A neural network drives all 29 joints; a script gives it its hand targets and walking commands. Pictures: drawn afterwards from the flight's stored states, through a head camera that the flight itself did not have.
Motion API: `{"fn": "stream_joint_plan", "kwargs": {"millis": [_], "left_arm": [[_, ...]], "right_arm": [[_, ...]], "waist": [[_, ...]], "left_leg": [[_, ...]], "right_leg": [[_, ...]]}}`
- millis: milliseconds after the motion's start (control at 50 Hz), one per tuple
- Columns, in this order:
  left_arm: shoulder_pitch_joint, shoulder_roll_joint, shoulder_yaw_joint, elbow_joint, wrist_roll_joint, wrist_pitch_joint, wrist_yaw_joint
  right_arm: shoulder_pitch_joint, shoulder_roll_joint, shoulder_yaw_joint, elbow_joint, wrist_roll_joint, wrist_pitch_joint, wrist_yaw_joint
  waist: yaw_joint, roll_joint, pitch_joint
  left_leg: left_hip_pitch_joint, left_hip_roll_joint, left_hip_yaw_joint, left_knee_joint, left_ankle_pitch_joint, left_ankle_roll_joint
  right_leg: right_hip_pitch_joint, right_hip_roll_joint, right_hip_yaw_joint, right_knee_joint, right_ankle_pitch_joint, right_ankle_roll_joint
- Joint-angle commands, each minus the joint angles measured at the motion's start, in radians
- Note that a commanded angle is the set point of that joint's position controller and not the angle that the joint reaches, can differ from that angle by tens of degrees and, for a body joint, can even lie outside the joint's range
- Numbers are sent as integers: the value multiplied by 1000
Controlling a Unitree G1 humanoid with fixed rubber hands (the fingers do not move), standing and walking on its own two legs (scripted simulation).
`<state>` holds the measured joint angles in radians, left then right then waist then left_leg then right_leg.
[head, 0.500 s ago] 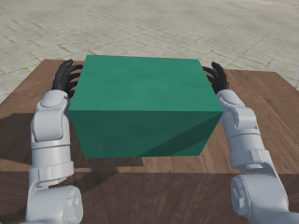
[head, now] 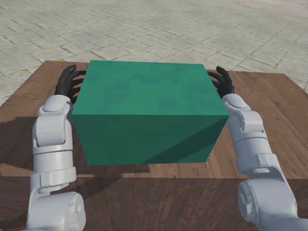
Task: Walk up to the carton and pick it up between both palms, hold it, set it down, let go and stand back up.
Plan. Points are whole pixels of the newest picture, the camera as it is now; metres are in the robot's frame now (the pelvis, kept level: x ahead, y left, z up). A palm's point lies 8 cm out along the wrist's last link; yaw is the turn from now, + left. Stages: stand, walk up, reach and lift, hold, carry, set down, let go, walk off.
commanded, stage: hold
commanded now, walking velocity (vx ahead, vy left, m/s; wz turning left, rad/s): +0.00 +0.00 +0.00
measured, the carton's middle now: (148, 111) +0.35 +0.01 +0.18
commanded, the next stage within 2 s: none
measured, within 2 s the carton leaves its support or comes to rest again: neither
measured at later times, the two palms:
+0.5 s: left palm (65, 96) +0.35 +0.20 +0.22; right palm (225, 95) +0.37 -0.19 +0.23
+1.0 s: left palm (64, 95) +0.35 +0.21 +0.22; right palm (225, 94) +0.36 -0.18 +0.23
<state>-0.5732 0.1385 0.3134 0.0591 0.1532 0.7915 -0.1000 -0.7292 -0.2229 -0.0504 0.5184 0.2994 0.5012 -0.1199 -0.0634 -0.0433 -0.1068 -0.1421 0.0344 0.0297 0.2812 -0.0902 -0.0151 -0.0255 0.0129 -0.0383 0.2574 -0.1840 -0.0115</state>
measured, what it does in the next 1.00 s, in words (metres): stands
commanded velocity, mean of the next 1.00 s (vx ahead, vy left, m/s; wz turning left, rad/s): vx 0.00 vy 0.00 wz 0.00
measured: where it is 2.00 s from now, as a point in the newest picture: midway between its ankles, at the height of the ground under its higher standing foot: outside the picture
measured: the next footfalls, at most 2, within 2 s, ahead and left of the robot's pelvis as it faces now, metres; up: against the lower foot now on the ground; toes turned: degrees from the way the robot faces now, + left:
none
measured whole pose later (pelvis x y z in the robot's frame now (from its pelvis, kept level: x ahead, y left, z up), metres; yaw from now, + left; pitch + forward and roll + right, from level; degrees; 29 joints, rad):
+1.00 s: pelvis +0.00 +0.00 +0.00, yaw +0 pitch -2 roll +0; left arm -0.57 0.14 0.31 0.03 0.14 0.79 -0.09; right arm -0.72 -0.22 -0.06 0.48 0.31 0.49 -0.13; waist -0.06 -0.04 -0.11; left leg -0.15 0.04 0.03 0.29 -0.09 -0.02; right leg -0.03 0.01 -0.04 0.26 -0.18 -0.01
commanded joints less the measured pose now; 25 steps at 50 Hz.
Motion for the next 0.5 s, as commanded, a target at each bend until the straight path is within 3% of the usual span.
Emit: {"fn": "stream_joint_plan", "kwargs": {"millis": [0,100,260,400,480], "left_arm": [[-663,-428,-462,-188,-178,-58,-87],[-603,-412,-396,-80,-111,-35,-117],[-693,-436,-484,-225,-196,-63,-89],[-602,-412,-396,-80,-110,-35,-116],[-650,-425,-428,-145,-141,-45,-115]], "right_arm": [[-735,503,335,-382,140,-56,129],[-699,488,313,-271,90,-36,129],[-757,516,342,-412,154,-63,129],[-698,487,313,-271,91,-36,129],[-735,509,323,-318,114,-50,130]], "waist": [[-9,78,-370],[5,49,-244],[-9,86,-406],[4,49,-244],[3,64,-304]], "left_leg": [[329,-56,-16,48,240,-4],[245,-53,-3,-7,99,15],[329,-58,-18,55,268,-9],[247,-53,-3,-6,101,15],[262,-55,-8,11,159,5]], "right_leg": [[-118,39,2,-37,269,48],[-98,21,15,-60,163,41],[-101,43,1,-28,291,49],[-99,21,15,-60,165,42],[-78,30,11,-44,210,43]]}}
